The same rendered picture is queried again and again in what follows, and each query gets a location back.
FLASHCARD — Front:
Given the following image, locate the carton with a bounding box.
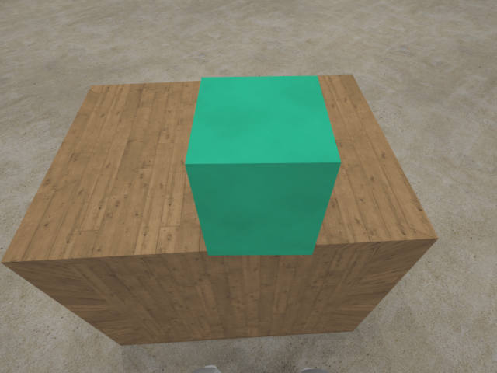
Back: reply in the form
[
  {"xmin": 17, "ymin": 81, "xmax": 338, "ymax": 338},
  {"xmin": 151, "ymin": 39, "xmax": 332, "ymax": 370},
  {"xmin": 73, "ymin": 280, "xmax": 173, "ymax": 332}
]
[{"xmin": 185, "ymin": 76, "xmax": 341, "ymax": 256}]

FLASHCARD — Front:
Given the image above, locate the pedestal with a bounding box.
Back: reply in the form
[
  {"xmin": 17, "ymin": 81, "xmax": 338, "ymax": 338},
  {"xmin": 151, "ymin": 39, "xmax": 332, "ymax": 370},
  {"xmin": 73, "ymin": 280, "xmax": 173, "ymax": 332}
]
[{"xmin": 1, "ymin": 74, "xmax": 439, "ymax": 346}]

